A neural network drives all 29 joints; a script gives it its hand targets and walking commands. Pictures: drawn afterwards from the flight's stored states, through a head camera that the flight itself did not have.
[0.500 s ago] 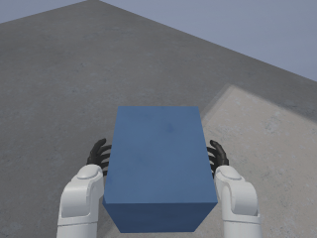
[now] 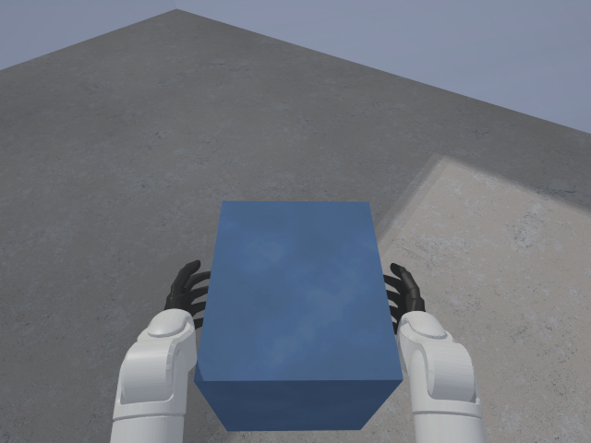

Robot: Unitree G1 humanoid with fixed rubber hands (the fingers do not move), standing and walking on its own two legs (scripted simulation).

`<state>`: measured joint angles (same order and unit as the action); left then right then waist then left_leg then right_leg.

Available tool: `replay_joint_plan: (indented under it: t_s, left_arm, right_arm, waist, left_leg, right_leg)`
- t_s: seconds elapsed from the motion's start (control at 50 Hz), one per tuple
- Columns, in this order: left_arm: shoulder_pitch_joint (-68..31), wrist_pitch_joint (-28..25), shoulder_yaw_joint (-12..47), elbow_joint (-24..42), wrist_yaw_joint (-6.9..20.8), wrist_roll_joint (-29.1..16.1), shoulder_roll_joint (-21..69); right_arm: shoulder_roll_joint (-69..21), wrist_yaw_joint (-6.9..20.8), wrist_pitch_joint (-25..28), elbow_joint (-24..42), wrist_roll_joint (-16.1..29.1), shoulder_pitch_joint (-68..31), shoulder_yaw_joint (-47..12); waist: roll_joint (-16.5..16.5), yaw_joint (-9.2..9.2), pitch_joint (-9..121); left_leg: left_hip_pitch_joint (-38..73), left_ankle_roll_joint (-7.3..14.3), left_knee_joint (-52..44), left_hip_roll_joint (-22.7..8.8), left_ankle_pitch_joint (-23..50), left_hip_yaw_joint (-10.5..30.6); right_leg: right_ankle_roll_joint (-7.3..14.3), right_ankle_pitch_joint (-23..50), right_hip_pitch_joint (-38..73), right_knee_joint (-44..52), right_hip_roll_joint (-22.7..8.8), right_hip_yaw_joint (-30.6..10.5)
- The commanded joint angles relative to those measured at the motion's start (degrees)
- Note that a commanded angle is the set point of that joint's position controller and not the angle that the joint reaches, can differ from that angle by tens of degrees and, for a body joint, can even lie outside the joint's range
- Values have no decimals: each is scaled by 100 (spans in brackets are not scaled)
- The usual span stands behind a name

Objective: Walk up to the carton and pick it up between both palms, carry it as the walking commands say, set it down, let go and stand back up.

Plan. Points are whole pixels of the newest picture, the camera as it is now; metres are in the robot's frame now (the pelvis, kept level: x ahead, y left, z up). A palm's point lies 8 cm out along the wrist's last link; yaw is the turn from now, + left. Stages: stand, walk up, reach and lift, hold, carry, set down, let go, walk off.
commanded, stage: carry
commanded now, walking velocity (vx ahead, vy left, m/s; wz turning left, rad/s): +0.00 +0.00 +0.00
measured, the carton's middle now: (295, 321) +0.30 +0.01 -0.02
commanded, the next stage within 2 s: hold in 1.78 s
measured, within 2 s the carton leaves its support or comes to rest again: neither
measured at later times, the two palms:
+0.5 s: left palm (173, 310) +0.28 +0.17 +0.04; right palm (396, 305) +0.29 -0.13 +0.04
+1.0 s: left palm (160, 347) +0.23 +0.17 +0.05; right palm (406, 345) +0.24 -0.13 +0.05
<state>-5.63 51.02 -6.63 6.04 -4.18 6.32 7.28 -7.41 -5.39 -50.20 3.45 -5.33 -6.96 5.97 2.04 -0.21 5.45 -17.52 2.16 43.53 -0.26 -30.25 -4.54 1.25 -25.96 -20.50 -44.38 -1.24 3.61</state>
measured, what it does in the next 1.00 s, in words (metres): stands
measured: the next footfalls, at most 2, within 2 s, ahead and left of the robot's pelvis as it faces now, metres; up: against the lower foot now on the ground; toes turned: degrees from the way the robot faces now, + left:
none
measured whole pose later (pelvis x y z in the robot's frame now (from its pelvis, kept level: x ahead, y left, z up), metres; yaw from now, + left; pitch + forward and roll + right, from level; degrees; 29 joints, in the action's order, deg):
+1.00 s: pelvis -0.03 +0.02 +0.01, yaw +0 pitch +0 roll +0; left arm -5.5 47.0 -6.7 -0.4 -3.8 7.0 7.2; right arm -7.3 -5.3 -46.8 -2.2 -5.5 -6.6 7.0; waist -0.7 -0.2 4.9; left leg -18.1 2.6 40.9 0.3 -23.0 -5.8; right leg -0.8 -21.7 -20.2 -42.0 -3.5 3.8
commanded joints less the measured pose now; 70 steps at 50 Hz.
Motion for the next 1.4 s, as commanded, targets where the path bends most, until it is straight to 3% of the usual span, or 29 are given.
replay_joint_plan:
  t_s: [0.0,0.02,0.04,0.08,0.1,0.12,0.14,0.16,0.18,0.22,0.24,0.28,0.34,0.36,0.4,0.42,0.44,0.48,0.54,0.7,0.84,0.9,1.06,1.12,1.14,1.24,1.3,1.32,1.38]
  left_arm:
    - [-2193,-329,2924,-95,1120,-1043,4118]
    - [-2117,-425,2817,-408,1147,-896,4051]
    - [-2701,-427,3327,832,1093,-1387,4297]
    - [-2499,-323,3388,854,1076,-1317,4307]
    - [-2394,-349,3458,1090,1054,-1341,4284]
    - [-2193,-382,3364,737,1017,-1067,4063]
    - [-2925,-322,3904,2088,965,-1605,4134]
    - [-2667,-364,3243,446,1020,-932,3972]
    - [-2512,-509,3023,-59,1045,-753,3993]
    - [-2759,-698,3199,485,1015,-883,3906]
    - [-2869,-708,3359,961,993,-1243,4030]
    - [-2219,-681,3060,427,1022,-1001,3899]
    - [-1826,-514,3030,-9,995,-958,3890]
    - [-2326,-597,3007,-37,1040,-957,3900]
    - [-2424,-481,3317,691,1060,-1227,4160]
    - [-2499,-602,2821,-391,1078,-643,3910]
    - [-2167,-633,2773,-731,1102,-632,4063]
    - [-2795,-747,3439,740,1051,-1142,4145]
    - [-2603,-696,3332,510,978,-913,3915]
    - [-2606,-813,3000,308,990,-865,3720]
    - [-2883,-668,3144,88,1049,-914,3900]
    - [-3117,-710,2976,-318,1086,-779,3876]
    - [-3498,-664,3199,114,1072,-984,4041]
    - [-3416,-622,2835,-556,1134,-738,4004]
    - [-3644,-661,2770,-957,1159,-591,4078]
    - [-3680,-724,3248,139,1124,-1074,4191]
    - [-3525,-582,3217,100,1075,-1116,4339]
    - [-3771,-675,2997,-327,1126,-811,4192]
    - [-3757,-630,3290,234,1138,-1153,4258]
  right_arm:
    - [-3750,1121,188,747,1079,-2738,-3290]
    - [-3791,1103,315,373,899,-2640,-3126]
    - [-4028,1067,310,1577,1453,-3260,-3651]
    - [-4089,1115,171,872,1298,-2517,-3395]
    - [-4142,1110,165,1024,1345,-2412,-3474]
    - [-4042,1148,219,358,1128,-2123,-3188]
    - [-4173,1114,183,1646,1671,-2674,-3679]
    - [-3929,1208,260,80,997,-2375,-2886]
    - [-3838,1180,418,-289,763,-2221,-2637]
    - [-3974,1217,504,-161,836,-2129,-2711]
    - [-3894,1148,574,1171,1230,-2983,-3123]
    - [-3764,1062,550,950,965,-2560,-3039]
    - [-3687,1096,383,840,1115,-2417,-3338]
    - [-3774,1129,463,368,957,-2430,-3108]
    - [-3889,1123,358,1411,1384,-2966,-3578]
    - [-3603,1171,455,3,765,-2840,-2924]
    - [-3692,1139,522,-193,658,-2735,-2835]
    - [-4093,1164,610,607,1119,-2765,-3165]
    - [-3740,1177,598,595,1008,-2722,-2968]
    - [-3621,1165,637,575,924,-2761,-2977]
    - [-3621,1164,544,518,913,-3067,-2974]
    - [-3804,1200,521,-192,751,-2982,-2813]
    - [-3979,1268,489,-28,943,-3211,-2861]
    - [-3837,1283,471,-197,740,-3550,-2801]
    - [-3855,1278,499,-699,544,-3634,-2553]
    - [-4075,1260,544,200,962,-3412,-2943]
    - [-4014,1223,471,840,1207,-4066,-3114]
    - [-4001,1258,488,-273,756,-3657,-2703]
    - [-4245,1281,454,204,1090,-3427,-3006]
  waist:
    - [-2122,-136,1711]
    - [-1969,-144,1869]
    - [-1873,-158,1695]
    - [-1386,-59,1730]
    - [-1268,-16,2040]
    - [-366,-39,2173]
    - [700,70,2095]
    - [1872,95,1821]
    - [2125,69,1470]
    - [1160,73,1371]
    - [503,13,995]
    - [437,-109,951]
    - [-1185,-125,1981]
    - [-1739,-132,1867]
    - [-2031,-159,1811]
    - [-1545,-79,1497]
    - [-1253,-63,1645]
    - [158,-91,1848]
    - [1402,-91,1620]
    - [-661,-40,1860]
    - [-45,-86,1450]
    - [-873,-44,1256]
    - [182,-114,742]
    - [-557,-77,673]
    - [-161,-86,543]
    - [-640,-42,1170]
    - [-253,-91,1085]
    - [-328,-48,1179]
    - [-393,-51,1057]
  left_leg:
    - [-1534,-195,1012,57,-334,33]
    - [-1526,-58,488,-1,-419,214]
    - [-1542,-12,300,70,-228,48]
    - [-744,20,-327,214,443,-180]
    - [-67,-21,-781,144,1850,-224]
    - [707,37,-805,-9,4207,-100]
    - [1663,322,-847,-495,6909,475]
    - [2453,688,-798,-1308,9980,1306]
    - [3007,849,-918,-1530,11007,1602]
    - [2752,846,-929,-1489,9704,1528]
    - [2167,651,-941,-1279,9390,1336]
    - [1318,368,-674,-998,8231,852]
    - [-235,-153,667,-386,3611,101]
    - [-758,-252,947,-32,1001,-17]
    - [-1204,-103,-49,-18,-155,116]
    - [-648,-19,-904,-88,405,234]
    - [192,15,-1382,-140,1776,118]
    - [1095,216,-877,-748,5986,598]
    - [1828,264,-778,-1176,8891,769]
    - [749,66,-904,-823,5114,692]
    - [384,142,-1149,-701,3527,616]
    - [224,136,-1281,-757,2504,737]
    - [-293,103,-1737,-715,1734,797]
    - [-418,149,-1886,-680,1176,906]
    - [-427,117,-2176,-834,1150,1040]
    - [194,99,-1738,-671,1516,676]
    - [181,130,-1805,-702,2063,702]
    - [205,130,-1743,-753,2203,777]
    - [173,108,-1708,-783,2080,702]
  right_leg:
    - [1179,10162,3169,661,-1690,-1401]
    - [1129,9727,3306,727,-1653,-1384]
    - [878,9458,3193,713,-1536,-1118]
    - [627,9145,2627,416,-1218,-736]
    - [438,8953,2382,96,-1130,-459]
    - [253,7987,1719,-464,-807,-122]
    - [73,5341,454,-1124,-592,32]
    - [-67,902,-910,-1639,-27,261]
    - [29,-1107,-1730,-1469,225,226]
    - [42,-1092,-1723,-549,72,188]
    - [50,-667,-1319,-80,176,370]
    - [75,899,-154,1203,102,420]
    - [613,7905,2413,536,-981,-833]
    - [976,9490,2658,659,-1437,-1282]
    - [963,9340,3055,549,-1577,-1213]
    - [798,8036,2291,637,-1440,-899]
    - [436,7028,1826,630,-1122,-510]
    - [38,3962,892,279,-704,-191]
    - [-57,1287,-115,437,-209,229]
    - [136,4205,1156,645,-699,-199]
    - [47,2897,990,1243,-873,-453]
    - [75,2417,924,1416,-848,-536]
    - [51,1408,707,1665,-781,-485]
    - [61,1193,691,1940,-778,-590]
    - [82,880,661,1832,-696,-477]
    - [86,1332,657,1979,-822,-659]
    - [80,1728,632,1880,-721,-613]
    - [117,1714,757,1892,-707,-525]
    - [107,1873,629,1919,-789,-658]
